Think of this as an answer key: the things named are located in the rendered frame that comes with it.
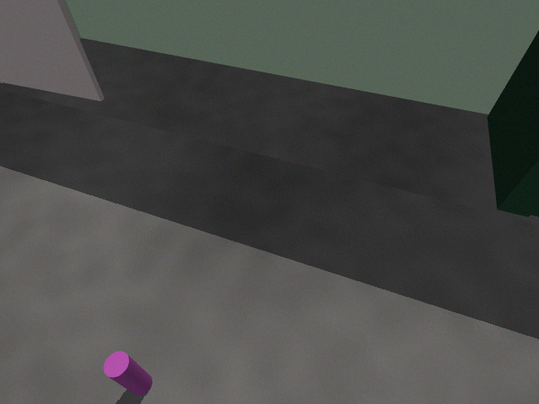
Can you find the sofa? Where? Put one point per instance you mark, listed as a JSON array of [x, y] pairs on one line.
[[513, 126]]

